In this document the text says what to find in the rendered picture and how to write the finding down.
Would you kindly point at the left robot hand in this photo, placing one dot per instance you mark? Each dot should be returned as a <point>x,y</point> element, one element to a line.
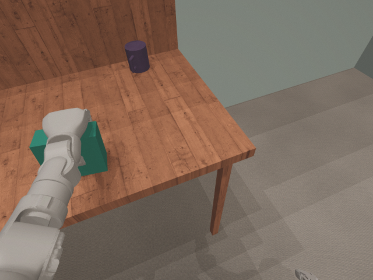
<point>73,120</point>

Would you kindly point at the sponge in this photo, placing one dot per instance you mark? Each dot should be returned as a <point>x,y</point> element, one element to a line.
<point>92,149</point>

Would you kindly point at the table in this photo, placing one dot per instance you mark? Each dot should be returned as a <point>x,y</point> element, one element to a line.
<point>160,128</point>

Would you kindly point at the left robot forearm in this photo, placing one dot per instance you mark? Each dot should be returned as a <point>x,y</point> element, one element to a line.
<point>47,199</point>

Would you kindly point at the robot left upper arm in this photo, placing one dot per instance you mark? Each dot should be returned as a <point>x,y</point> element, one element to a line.
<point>30,252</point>

